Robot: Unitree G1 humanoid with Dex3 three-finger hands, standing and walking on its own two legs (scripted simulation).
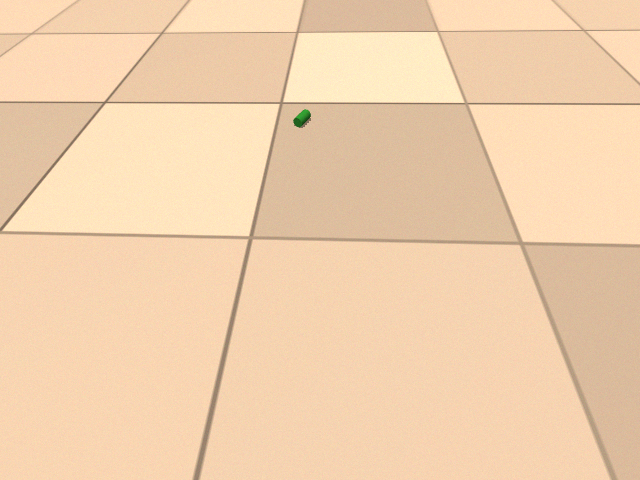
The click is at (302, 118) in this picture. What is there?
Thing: lying can
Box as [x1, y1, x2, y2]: [293, 109, 310, 126]
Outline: 307,110 304,109 293,120 295,125 300,126 310,116
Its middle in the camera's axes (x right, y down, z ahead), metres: -0.11 -0.75 +2.29
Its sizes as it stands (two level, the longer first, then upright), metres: 0.108 0.058 0.058
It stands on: the floor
